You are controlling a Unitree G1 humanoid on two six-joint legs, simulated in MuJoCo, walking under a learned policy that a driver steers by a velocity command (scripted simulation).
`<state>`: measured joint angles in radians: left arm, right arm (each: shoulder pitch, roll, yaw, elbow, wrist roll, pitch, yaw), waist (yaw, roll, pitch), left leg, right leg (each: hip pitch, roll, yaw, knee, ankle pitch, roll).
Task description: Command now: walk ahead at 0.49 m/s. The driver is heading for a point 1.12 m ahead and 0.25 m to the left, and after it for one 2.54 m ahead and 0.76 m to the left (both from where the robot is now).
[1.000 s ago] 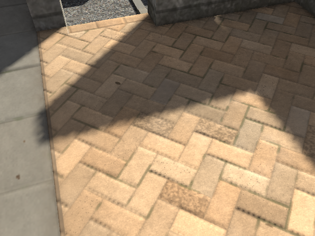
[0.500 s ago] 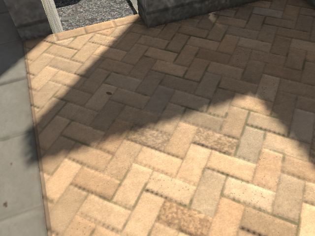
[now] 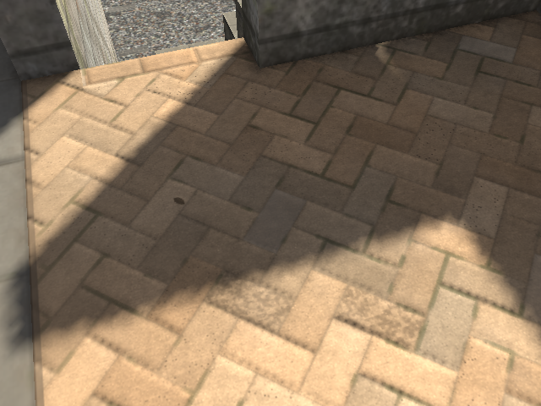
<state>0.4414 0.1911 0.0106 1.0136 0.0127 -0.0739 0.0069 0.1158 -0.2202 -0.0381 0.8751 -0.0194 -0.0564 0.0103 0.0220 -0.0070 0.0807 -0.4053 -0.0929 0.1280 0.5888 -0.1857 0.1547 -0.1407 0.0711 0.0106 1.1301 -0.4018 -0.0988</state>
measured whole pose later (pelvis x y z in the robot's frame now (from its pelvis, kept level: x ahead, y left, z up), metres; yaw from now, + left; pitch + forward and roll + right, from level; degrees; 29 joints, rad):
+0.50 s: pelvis +0.28 -0.04 +0.00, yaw +1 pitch +0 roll +1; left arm -0.01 0.18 0.01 0.83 0.03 -0.07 -0.02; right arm 0.50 -0.19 -0.01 1.09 -0.02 -0.09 -0.01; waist -0.07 0.00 0.07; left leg 0.09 -0.06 0.04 0.42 -0.46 0.07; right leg -0.44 0.01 -0.09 0.51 -0.08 -0.11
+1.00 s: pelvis +0.54 -0.03 +0.01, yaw +14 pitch +0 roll -1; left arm 0.45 0.17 0.03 1.05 0.02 -0.09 0.03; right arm 0.02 -0.18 -0.03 0.86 -0.03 -0.03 0.04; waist 0.04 0.01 0.07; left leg -0.54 0.01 0.14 0.64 -0.12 0.14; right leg 0.12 0.02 -0.29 0.28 -0.40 -0.03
